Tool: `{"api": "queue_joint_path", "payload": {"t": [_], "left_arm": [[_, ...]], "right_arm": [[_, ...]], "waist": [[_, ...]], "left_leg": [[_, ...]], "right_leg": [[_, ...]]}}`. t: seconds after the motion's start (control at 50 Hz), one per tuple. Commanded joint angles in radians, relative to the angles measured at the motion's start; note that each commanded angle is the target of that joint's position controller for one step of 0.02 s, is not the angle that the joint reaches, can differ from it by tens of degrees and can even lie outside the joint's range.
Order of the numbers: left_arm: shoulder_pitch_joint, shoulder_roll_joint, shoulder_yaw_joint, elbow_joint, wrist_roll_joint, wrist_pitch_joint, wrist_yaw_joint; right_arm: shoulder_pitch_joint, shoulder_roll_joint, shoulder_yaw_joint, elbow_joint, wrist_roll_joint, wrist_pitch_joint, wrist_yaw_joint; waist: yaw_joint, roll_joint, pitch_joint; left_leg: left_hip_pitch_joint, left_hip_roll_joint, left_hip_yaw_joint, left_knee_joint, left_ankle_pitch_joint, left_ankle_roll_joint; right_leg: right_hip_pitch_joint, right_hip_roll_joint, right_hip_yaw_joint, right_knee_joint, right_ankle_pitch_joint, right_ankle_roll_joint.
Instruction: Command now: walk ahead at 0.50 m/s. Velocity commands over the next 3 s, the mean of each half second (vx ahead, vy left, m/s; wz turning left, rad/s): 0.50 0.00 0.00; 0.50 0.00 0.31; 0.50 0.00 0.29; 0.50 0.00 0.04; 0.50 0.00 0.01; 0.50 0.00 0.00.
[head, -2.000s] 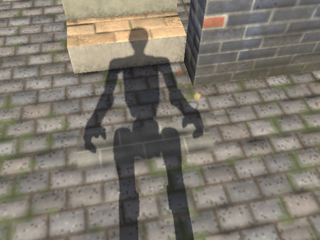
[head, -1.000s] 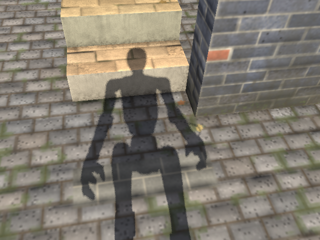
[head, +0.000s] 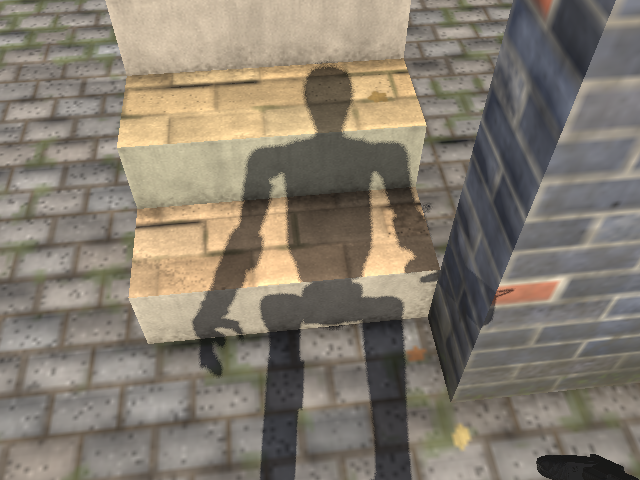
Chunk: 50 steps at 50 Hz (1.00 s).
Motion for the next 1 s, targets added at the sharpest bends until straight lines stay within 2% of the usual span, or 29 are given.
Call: {"api": "queue_joint_path", "payload": {"t": [0.02,0.04,0.06,0.08,0.1,0.12,0.14,0.16,0.22,0.28,0.38,0.4,0.44,0.48,0.52,0.54,0.56,0.58,0.6,0.64,0.66,0.7,0.74,0.86,0.88,0.9,0.92,0.98,1.0], "left_arm": [[-0.024,0.167,0.031,-0.032,0.011,0.011,0.010],[-0.030,0.160,0.022,-0.046,0.032,0.017,0.008],[0.043,0.073,-0.010,-0.082,0.048,0.003,0.000],[0.100,0.056,-0.004,-0.053,0.054,-0.011,-0.013],[0.017,0.093,0.006,-0.049,0.052,-0.014,-0.012],[-0.037,0.097,0.005,-0.058,0.038,-0.021,-0.019],[-0.055,0.089,0.003,-0.054,0.042,-0.015,-0.019],[-0.051,0.095,0.004,-0.052,0.067,-0.002,-0.020],[-0.045,0.054,-0.011,-0.048,0.076,0.046,-0.031],[-0.146,0.049,-0.019,-0.079,0.083,0.051,-0.049],[-0.323,0.014,-0.040,-0.124,0.071,0.032,-0.056],[-0.340,0.012,-0.040,-0.126,0.072,0.028,-0.053],[-0.356,0.023,-0.037,-0.132,0.065,0.014,-0.044],[-0.336,0.022,-0.034,-0.130,0.064,-0.001,-0.036],[-0.178,0.031,-0.019,-0.078,0.067,-0.035,-0.014],[-0.008,0.085,-0.004,-0.036,0.082,-0.047,0.011],[0.093,0.215,0.031,-0.016,0.093,-0.040,0.015],[0.131,0.209,0.043,0.016,0.066,-0.020,0.009],[0.048,0.127,0.026,-0.010,0.059,-0.015,0.000],[-0.090,0.033,0.001,-0.045,0.054,-0.019,0.001],[-0.092,0.006,-0.011,-0.036,0.051,-0.026,0.008],[-0.055,0.005,-0.020,-0.026,0.057,-0.045,0.022],[-0.038,0.071,0.000,-0.032,0.057,-0.050,0.029],[-0.032,0.065,-0.009,-0.053,0.038,-0.050,0.028],[-0.075,0.095,0.000,-0.083,0.037,-0.043,0.042],[-0.053,0.101,0.002,-0.081,0.054,-0.036,0.056],[-0.047,0.103,0.009,-0.081,0.068,-0.029,0.044],[-0.057,0.113,0.020,-0.107,0.048,-0.009,0.040],[-0.075,0.145,0.030,-0.108,0.026,0.003,0.016]], "right_arm": [[0.059,-0.138,-0.040,-0.059,-0.003,-0.023,0.009],[0.245,-0.201,-0.070,-0.003,-0.010,-0.024,0.003],[0.399,-0.309,-0.097,0.027,-0.032,-0.022,-0.004],[0.520,-0.289,-0.089,0.089,-0.116,-0.007,-0.014],[0.440,-0.266,-0.086,0.076,-0.087,-0.006,-0.017],[0.323,-0.201,-0.070,0.055,-0.067,-0.009,-0.015],[0.264,-0.148,-0.052,0.040,-0.061,-0.006,-0.020],[0.230,-0.132,-0.043,0.038,-0.042,-0.003,-0.025],[0.273,-0.119,-0.037,0.079,-0.031,-0.007,-0.017],[0.324,-0.131,-0.039,0.113,-0.019,-0.004,-0.016],[0.375,-0.129,-0.037,0.145,-0.028,0.005,-0.019],[0.372,-0.146,-0.043,0.147,-0.028,0.000,-0.024],[0.408,-0.135,-0.038,0.171,-0.029,0.001,-0.031],[0.404,-0.146,-0.038,0.183,-0.031,0.004,-0.037],[0.358,-0.142,-0.032,0.184,-0.023,0.002,-0.045],[0.305,-0.133,-0.026,0.150,-0.018,-0.001,-0.043],[0.369,-0.060,-0.009,0.115,-0.003,-0.008,-0.028],[0.434,-0.084,-0.018,0.160,-0.012,-0.008,-0.028],[0.389,-0.105,-0.024,0.175,-0.035,-0.001,-0.031],[0.288,-0.081,-0.026,0.161,-0.034,0.004,-0.024],[0.270,-0.066,-0.025,0.156,-0.043,0.015,-0.022],[0.278,-0.019,-0.019,0.151,-0.065,0.042,-0.015],[0.234,-0.016,-0.019,0.114,-0.049,0.045,-0.017],[0.051,0.006,-0.003,0.021,-0.053,0.081,0.004],[0.070,0.001,-0.004,0.011,-0.050,0.083,-0.006],[0.166,0.016,-0.001,0.027,-0.044,0.098,-0.008],[0.195,-0.003,-0.007,0.026,-0.043,0.105,-0.014],[0.283,-0.034,-0.034,0.014,-0.050,0.095,-0.033],[0.382,-0.040,-0.047,0.050,-0.039,0.069,-0.029]], "waist": [[-0.125,-0.106,-0.058],[-0.198,-0.089,-0.170],[-0.200,0.107,-0.336],[-0.193,0.182,-0.418],[-0.169,0.101,-0.289],[-0.133,0.064,-0.172],[-0.096,0.032,-0.120],[-0.059,0.046,-0.082],[-0.033,0.071,-0.065],[-0.049,0.063,-0.012],[-0.108,0.064,0.043],[-0.114,0.095,0.058],[-0.126,0.063,0.057],[-0.108,0.040,0.056],[-0.026,-0.012,-0.019],[0.054,-0.066,-0.149],[0.027,-0.259,-0.227],[0.022,-0.293,-0.210],[-0.013,-0.162,-0.087],[-0.047,-0.101,0.038],[-0.063,-0.093,0.044],[-0.075,-0.062,-0.004],[-0.085,-0.067,-0.021],[-0.074,-0.129,0.043],[-0.092,-0.104,0.054],[-0.103,-0.159,0.000],[-0.097,-0.179,-0.016],[-0.120,-0.177,-0.071],[-0.181,-0.143,-0.100]], "left_leg": [[0.163,-0.042,0.031,-0.039,-0.085,0.048],[0.440,-0.036,0.015,0.006,-0.069,0.078],[0.867,0.190,-0.301,0.039,-0.064,0.197],[0.936,0.366,-0.650,-0.129,-0.063,0.247],[0.830,0.296,-0.570,-0.170,-0.115,0.208],[0.679,0.259,-0.429,-0.189,-0.088,0.182],[0.558,0.227,-0.356,-0.232,-0.030,0.174],[0.468,0.196,-0.292,-0.261,0.041,0.154],[0.402,0.143,-0.187,-0.301,0.074,0.142],[0.413,0.136,-0.156,-0.356,-0.004,0.163],[0.409,0.096,-0.087,-0.366,-0.070,0.138],[0.420,0.103,-0.093,-0.364,-0.043,0.143],[0.473,0.135,-0.112,-0.335,0.027,0.156],[0.526,0.154,-0.119,-0.275,0.138,0.155],[0.517,0.096,-0.071,-0.074,0.367,0.113],[0.421,0.052,-0.029,0.129,0.243,0.078],[0.147,-0.074,0.041,0.390,-0.157,0.041],[-0.029,-0.135,-0.004,0.563,-0.539,0.055],[-0.087,-0.064,-0.068,0.629,-0.502,0.069],[-0.049,-0.004,-0.066,0.545,-0.352,0.054],[-0.020,0.008,-0.067,0.521,-0.311,0.035],[0.013,-0.003,-0.054,0.564,-0.261,0.013],[-0.038,0.013,-0.040,0.600,-0.240,0.007],[0.014,0.007,0.036,0.352,-0.065,-0.007],[0.046,0.001,0.022,0.264,-0.032,-0.003],[0.143,-0.022,0.060,0.300,-0.075,0.006],[0.178,-0.045,0.087,0.289,-0.113,0.024],[0.287,-0.136,0.144,0.201,-0.256,0.080],[0.422,-0.165,0.155,0.037,-0.168,0.096]], "right_leg": [[0.005,-0.276,0.090,0.197,0.682,-0.119],[-0.123,-0.220,0.053,0.413,0.700,-0.087],[-0.493,-0.106,-0.004,0.793,0.400,-0.034],[-0.660,0.065,0.025,1.029,-0.254,-0.041],[-0.731,-0.008,0.133,1.089,-0.166,-0.075],[-0.723,-0.062,0.111,1.066,-0.056,-0.087],[-0.666,-0.096,0.093,1.014,-0.006,-0.096],[-0.610,-0.116,0.091,0.955,0.026,-0.089],[-0.554,-0.108,0.066,0.887,0.049,-0.063],[-0.631,-0.126,0.044,0.772,0.145,-0.040],[-0.560,-0.086,-0.021,0.438,0.242,-0.021],[-0.557,-0.080,-0.029,0.404,0.237,-0.020],[-0.544,-0.070,-0.039,0.374,0.203,-0.034],[-0.513,-0.054,-0.043,0.321,0.163,-0.059],[-0.286,-0.037,-0.022,0.194,0.261,-0.091],[-0.067,-0.165,0.121,0.149,0.201,-0.137],[0.186,-0.380,0.426,0.108,0.176,-0.228],[0.205,-0.455,0.627,0.032,0.113,-0.306],[0.116,-0.417,0.509,0.023,0.017,-0.275],[-0.081,-0.329,0.298,-0.065,0.097,-0.190],[-0.119,-0.305,0.229,-0.080,0.205,-0.164],[-0.136,-0.309,0.125,-0.046,0.434,-0.156],[-0.135,-0.329,0.074,-0.036,0.514,-0.162],[-0.222,-0.273,-0.106,-0.002,0.538,-0.125],[-0.225,-0.287,-0.120,0.026,0.657,-0.105],[-0.217,-0.294,-0.150,0.084,0.728,-0.104],[-0.211,-0.284,-0.168,0.135,0.815,-0.097],[-0.163,-0.298,-0.184,0.416,1.064,-0.066],[-0.211,-0.264,-0.204,0.615,0.849,-0.061]]}}
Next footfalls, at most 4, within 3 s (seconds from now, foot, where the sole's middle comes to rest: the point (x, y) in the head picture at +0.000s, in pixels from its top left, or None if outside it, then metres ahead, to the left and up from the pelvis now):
0.04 left None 0.21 0.13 -0.77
0.54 right None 0.43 -0.06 -0.77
1.02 left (269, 418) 0.59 0.18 -0.77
1.64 right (312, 241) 0.93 0.12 -0.58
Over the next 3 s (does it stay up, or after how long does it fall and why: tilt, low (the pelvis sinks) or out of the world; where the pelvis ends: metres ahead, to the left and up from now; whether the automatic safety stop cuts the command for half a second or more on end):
stays up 1.37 0.32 0.55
